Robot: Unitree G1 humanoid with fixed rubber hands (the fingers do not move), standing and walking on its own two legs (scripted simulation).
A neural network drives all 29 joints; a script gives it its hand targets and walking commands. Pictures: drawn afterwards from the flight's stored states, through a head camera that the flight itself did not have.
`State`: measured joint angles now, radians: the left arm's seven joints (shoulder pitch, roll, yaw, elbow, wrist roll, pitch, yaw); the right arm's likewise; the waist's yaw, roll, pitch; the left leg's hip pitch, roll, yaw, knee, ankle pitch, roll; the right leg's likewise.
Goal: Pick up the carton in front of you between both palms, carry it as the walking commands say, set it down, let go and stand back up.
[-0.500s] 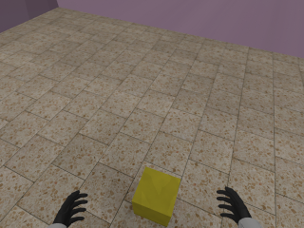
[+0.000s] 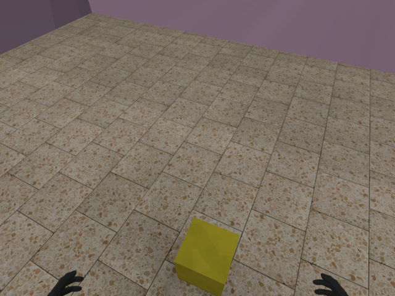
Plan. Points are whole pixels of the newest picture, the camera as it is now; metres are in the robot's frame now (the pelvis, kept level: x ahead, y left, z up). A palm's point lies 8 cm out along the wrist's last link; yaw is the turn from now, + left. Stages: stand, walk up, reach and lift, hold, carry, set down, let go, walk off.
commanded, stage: stand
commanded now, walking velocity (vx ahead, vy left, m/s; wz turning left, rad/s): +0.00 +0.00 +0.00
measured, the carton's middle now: (207, 257) +0.39 -0.03 -0.64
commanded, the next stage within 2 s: none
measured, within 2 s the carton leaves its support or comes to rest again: neither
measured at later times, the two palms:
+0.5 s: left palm out of the picture +0.12 +0.31 -0.08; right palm out of the picture +0.13 -0.29 -0.09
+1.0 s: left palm out of the picture +0.07 +0.31 -0.09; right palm out of the picture +0.07 -0.30 -0.09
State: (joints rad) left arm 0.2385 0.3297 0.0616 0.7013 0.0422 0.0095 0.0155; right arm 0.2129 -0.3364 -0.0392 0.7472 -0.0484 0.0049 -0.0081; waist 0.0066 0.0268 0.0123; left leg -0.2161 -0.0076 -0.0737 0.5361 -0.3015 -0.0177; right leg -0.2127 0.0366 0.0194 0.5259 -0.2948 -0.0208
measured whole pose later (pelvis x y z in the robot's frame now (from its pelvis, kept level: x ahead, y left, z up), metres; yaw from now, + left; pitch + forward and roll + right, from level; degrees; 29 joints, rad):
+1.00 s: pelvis -0.01 +0.01 +0.01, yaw -1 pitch -3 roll +0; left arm 0.16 0.37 0.04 0.97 0.03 0.00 0.00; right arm 0.15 -0.38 0.00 0.99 -0.03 -0.01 -0.02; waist 0.00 0.01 0.03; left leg -0.12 0.00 -0.06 0.39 -0.21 -0.01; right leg -0.11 0.03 0.03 0.36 -0.19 -0.01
